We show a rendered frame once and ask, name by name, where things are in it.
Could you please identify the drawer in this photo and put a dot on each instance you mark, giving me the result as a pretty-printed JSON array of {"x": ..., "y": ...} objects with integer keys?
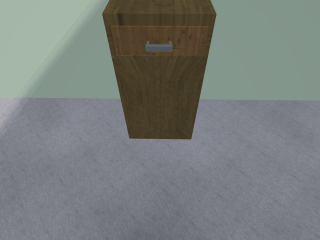
[{"x": 185, "y": 40}]

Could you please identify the cabinet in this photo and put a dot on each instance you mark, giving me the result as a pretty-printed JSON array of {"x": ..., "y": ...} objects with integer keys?
[{"x": 159, "y": 93}]

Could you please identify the handle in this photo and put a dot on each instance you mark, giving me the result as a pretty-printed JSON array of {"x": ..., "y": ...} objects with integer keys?
[{"x": 159, "y": 47}]

